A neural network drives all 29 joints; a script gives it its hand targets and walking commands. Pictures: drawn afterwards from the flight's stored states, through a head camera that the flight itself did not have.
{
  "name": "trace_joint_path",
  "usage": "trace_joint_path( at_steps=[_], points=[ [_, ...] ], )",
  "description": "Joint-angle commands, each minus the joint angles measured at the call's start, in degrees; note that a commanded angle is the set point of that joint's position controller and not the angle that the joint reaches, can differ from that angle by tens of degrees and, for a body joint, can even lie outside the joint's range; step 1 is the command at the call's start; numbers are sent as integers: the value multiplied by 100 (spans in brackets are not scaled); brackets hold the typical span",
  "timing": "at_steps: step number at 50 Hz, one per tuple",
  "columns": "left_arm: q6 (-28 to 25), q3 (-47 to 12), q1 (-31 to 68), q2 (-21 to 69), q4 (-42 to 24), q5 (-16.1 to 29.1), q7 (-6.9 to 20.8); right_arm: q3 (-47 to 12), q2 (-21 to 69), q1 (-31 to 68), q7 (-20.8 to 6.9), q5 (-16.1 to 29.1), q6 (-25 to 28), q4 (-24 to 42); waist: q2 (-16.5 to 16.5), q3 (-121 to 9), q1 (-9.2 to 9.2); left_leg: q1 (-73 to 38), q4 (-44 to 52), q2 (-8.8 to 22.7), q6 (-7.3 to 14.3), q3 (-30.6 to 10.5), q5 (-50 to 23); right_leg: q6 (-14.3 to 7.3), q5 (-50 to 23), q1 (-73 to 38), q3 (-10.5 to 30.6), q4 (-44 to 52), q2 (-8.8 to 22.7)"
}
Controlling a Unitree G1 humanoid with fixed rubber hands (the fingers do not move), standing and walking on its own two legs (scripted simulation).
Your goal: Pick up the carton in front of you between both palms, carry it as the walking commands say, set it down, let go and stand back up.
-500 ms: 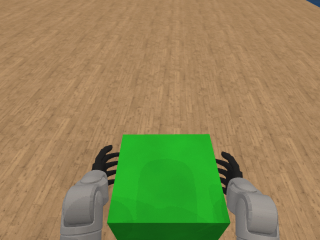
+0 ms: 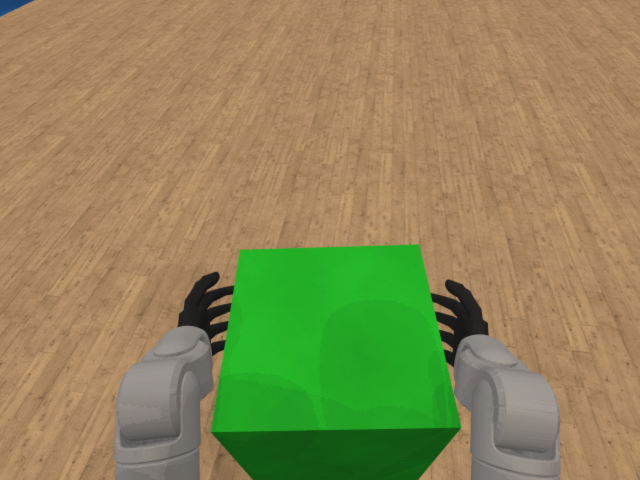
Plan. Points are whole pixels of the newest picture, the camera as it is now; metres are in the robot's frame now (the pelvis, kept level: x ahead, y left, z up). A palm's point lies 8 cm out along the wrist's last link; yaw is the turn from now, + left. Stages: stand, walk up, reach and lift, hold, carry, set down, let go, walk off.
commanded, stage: carry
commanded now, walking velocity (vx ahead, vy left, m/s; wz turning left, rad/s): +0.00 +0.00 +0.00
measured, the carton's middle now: (332, 372) +0.28 +0.00 +0.01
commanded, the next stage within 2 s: hold in 1.80 s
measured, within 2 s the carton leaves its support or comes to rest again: neither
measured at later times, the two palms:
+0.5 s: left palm (226, 225) +0.47 +0.15 +0.08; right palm (433, 233) +0.45 -0.14 +0.08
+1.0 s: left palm (238, 241) +0.45 +0.14 +0.06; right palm (444, 250) +0.44 -0.16 +0.06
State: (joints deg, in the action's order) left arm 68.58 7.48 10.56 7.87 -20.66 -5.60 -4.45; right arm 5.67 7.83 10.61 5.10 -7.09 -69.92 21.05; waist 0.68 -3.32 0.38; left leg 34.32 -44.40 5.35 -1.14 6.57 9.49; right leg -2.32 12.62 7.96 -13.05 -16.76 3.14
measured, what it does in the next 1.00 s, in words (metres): walks ahead: left foot, then right foot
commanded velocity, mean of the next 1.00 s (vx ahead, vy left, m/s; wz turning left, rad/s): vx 0.00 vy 0.00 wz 0.00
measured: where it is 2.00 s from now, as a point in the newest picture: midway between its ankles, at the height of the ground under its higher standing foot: outside the picture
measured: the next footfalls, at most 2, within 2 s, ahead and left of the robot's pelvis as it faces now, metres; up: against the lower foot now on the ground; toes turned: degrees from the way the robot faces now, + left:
left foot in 0.12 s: +0.24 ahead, +0.10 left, +0.00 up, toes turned -12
right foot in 0.30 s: +0.13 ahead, -0.11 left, +0.00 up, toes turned -4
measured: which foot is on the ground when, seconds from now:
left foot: up 0.00-0.10, down 0.12-1.00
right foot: down 0.00-0.16, up 0.18-0.28, down 0.30-1.00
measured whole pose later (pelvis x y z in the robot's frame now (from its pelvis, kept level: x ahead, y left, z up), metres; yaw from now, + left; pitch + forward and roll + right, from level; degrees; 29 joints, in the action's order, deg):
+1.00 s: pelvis +0.18 +0.00 -0.02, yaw -3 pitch +2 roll +0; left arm 67.2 7.1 10.0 7.7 -12.4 -8.2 -3.7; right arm 6.4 7.7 9.4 4.5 -7.8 -67.6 12.3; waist -0.7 -7.5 -0.1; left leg 19.7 -32.5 4.4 1.2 12.2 14.7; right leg 0.3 23.9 8.4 -6.6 -30.2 2.6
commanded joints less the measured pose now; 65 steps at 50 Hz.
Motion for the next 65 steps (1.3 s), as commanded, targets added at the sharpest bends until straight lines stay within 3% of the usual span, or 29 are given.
trace_joint_path(
  at_steps=[1, 4, 6, 7, 8, 9, 11, 13, 16, 19, 24, 27, 35, 41, 47, 55, 65],
  points=[
    [161, -4013, 2152, 4910, -133, 2218, 1494, -4161, 5060, 2518, -1265, 2303, 5, 342, -1077, -1384, 22, -441, 926, -312, -7, 415, -620, -241, -4025, -1151, 183, -55, 1047],
    [208, -3942, 2048, 4837, 36, 2067, 1460, -4125, 4947, 2505, -1357, 2363, -86, 217, -973, -1313, 28, -1271, 1888, -419, 24, 591, -1460, -22, -3626, -1037, 31, -599, 932],
    [223, -3922, 2181, 4806, 144, 2030, 1460, -4080, 4893, 2554, -1431, 2338, -114, 93, -608, -1343, -60, -2665, 2708, -281, 7, 586, -2508, 291, -3010, -394, -72, -1384, 740],
    [243, -3955, 2206, 4777, 194, 2036, 1459, -3997, 4809, 2552, -1457, 2325, -130, -12, -34, -1680, -60, -3697, 2132, 590, 153, -225, -4778, 519, -1509, 314, 48, -2058, 480],
    [287, -4081, 2371, 4826, 168, 2081, 1436, -3912, 4864, 2453, -1488, 2274, -112, -265, 799, -2263, -131, -4932, 1641, 1511, 852, -1170, -6463, 656, 628, 1191, 565, -2666, 262],
    [289, -4139, 2390, 4907, 119, 2096, 1438, -3876, 4972, 2277, -1502, 2294, -47, -418, 1136, -2438, -144, -4875, 1880, 1682, 1228, -1562, -6052, 626, 1966, 1422, 783, -2915, 64],
    [186, -4268, 2688, 5187, 7, 2198, 1460, -3880, 5296, 2469, -1514, 2381, 77, -262, 765, -2351, -76, -4371, 2316, 1453, 1061, -1288, -4318, 478, 2276, 1306, 1049, -2129, 176],
    [80, -4391, 2921, 5412, -122, 2327, 1460, -3920, 5523, 2638, -1515, 2399, 162, -108, 892, -2332, -70, -3832, 2472, 1158, 722, -880, -2882, 420, 1639, 753, 882, -1250, 157],
    [-23, -4435, 2742, 5497, -236, 2327, 1427, -3958, 5500, 2620, -1513, 2405, 233, 113, 556, -2430, -49, -3503, 2257, 782, 452, -228, -2007, 449, 29, 199, 777, -519, 345],
    [33, -4345, 2686, 5289, -290, 2271, 1409, -4002, 5315, 2654, -1485, 2421, 185, 217, 32, -2181, -85, -3239, 1718, 568, 359, -119, -2901, 467, -1266, 76, 880, -953, 600],
    [200, -4121, 2156, 4923, 206, 2120, 1409, -3917, 4933, 2334, -1430, 2267, -11, -128, -193, -2065, -42, -2943, 1155, 493, 391, -59, -3702, 451, -2689, 59, 876, -1242, 599],
    [203, -4069, 2214, 4985, 427, 2081, 1436, -3927, 4992, 2447, -1459, 2261, -35, -309, -232, -1921, -31, -2802, 1088, 453, 335, -15, -3517, 451, -2974, 109, 898, -1238, 611],
    [158, -4129, 2588, 5113, 192, 2208, 1431, -4003, 5134, 2788, -1448, 2398, 6, -92, -250, -1873, -22, -2662, 1037, 417, 283, 16, -2649, 341, -3113, -59, 974, -1230, 677],
    [151, -4159, 2585, 5117, 182, 2195, 1442, -4019, 5132, 2762, -1459, 2373, 12, -96, -212, -1788, -27, -2641, 1126, 443, 278, 1, -2241, 280, -2507, 54, 996, -1181, 642],
    [-38, -4202, 2532, 5135, 569, 2044, 1479, -4044, 5144, 2678, -1517, 2213, 201, -502, -140, -1608, -41, -2606, 1287, 486, 275, -57, -2043, 247, -1869, 205, 1021, -1042, 595],
    [-682, -4000, 2601, 5075, 1005, 1691, 1496, -3842, 5042, 2779, -1554, 1900, 829, -920, -118, -1358, -46, -2521, 1605, 495, 276, -136, -1313, 180, -885, 426, 1106, -768, 574],
    [-1623, -3336, 2503, 4788, 1862, 1019, 1500, -3173, 4749, 2699, -1562, 1241, 1797, -1772, -89, -1321, -38, -2468, 1787, 515, 259, -173, -871, 117, -280, 630, 1154, -640, 553]
  ],
)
